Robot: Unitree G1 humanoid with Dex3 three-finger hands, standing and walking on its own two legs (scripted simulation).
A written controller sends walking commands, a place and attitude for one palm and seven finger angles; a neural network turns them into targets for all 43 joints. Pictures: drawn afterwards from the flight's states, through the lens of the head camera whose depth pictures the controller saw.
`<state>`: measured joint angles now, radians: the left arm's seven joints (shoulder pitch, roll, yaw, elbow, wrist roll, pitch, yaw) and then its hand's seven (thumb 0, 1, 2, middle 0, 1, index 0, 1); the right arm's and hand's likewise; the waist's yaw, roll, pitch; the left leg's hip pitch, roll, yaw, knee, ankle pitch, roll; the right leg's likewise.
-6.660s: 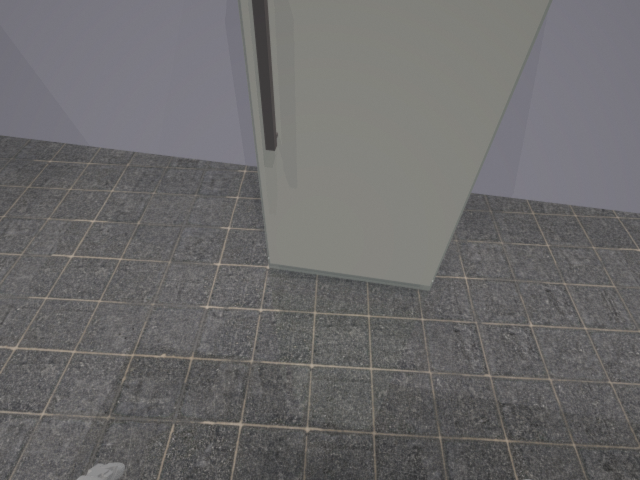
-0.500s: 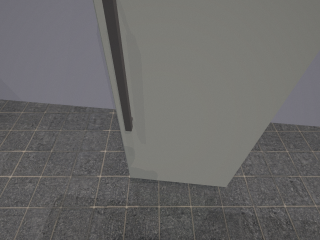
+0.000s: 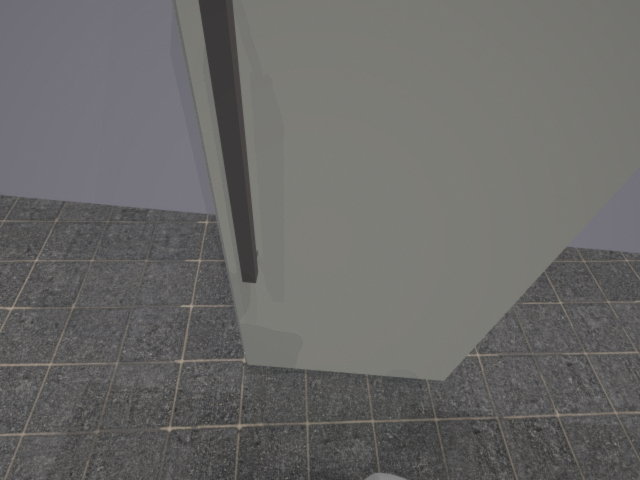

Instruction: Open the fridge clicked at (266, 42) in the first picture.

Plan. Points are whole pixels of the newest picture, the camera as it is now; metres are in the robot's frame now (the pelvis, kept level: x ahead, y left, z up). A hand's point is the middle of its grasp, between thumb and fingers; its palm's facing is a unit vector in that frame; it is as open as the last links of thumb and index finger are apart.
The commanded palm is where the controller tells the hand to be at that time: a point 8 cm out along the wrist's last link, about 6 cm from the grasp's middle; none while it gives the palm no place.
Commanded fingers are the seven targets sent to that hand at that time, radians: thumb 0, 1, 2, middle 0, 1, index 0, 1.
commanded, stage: come to a stop and stand still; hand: left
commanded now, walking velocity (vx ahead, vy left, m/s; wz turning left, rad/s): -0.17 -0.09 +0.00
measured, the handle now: (241, 170) +0.48 +0.14 +0.11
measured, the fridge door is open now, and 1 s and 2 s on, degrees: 0 0 0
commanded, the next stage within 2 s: look again from close up in 1.44 s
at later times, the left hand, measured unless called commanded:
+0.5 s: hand out of the picture +0.09 +0.17 -0.19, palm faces +0.08 -0.98 -0.16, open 7.3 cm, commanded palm none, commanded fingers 0.00 0.90 0.90 -0.20 -0.30 -0.20 -0.30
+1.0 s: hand out of the picture -0.07 +0.16 -0.17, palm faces +0.06 -0.98 -0.19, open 7.4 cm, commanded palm none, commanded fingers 0.00 0.90 0.90 -0.20 -0.30 -0.20 -0.30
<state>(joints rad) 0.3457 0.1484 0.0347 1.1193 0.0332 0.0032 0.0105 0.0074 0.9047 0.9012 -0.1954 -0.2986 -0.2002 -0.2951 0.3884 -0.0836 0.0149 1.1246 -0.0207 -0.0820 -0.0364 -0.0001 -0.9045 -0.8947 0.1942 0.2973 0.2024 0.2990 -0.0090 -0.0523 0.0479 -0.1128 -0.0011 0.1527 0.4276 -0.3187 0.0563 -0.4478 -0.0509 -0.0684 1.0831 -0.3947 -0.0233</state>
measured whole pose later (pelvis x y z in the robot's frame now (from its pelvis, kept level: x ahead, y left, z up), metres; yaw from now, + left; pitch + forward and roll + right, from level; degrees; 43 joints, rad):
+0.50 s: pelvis +0.00 -0.01 -0.02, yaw +2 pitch -2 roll +0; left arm 0.15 0.17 0.05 0.96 0.03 0.03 0.04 0.00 0.92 0.90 -0.20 -0.30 -0.20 -0.30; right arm 0.21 -0.14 -0.05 1.01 -0.01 -0.01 -0.03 0.00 -0.91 -0.90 0.19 0.30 0.20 0.30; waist 0.00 -0.07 0.06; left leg -0.28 0.01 0.08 0.65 -0.34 0.00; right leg -0.43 -0.07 -0.09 0.64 -0.19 -0.01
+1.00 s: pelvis -0.04 -0.01 +0.00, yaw +2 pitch -2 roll +0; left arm 0.33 0.15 0.00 1.12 0.02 0.00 0.03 0.00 0.90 0.90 -0.19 -0.30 -0.20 -0.30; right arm 0.27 -0.16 -0.01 1.11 -0.01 0.00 -0.02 0.00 -0.91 -0.89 0.19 0.30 0.20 0.30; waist 0.00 0.00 0.03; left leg -0.23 0.00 0.09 0.41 -0.15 0.03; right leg -0.20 -0.02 -0.04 0.45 -0.22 0.00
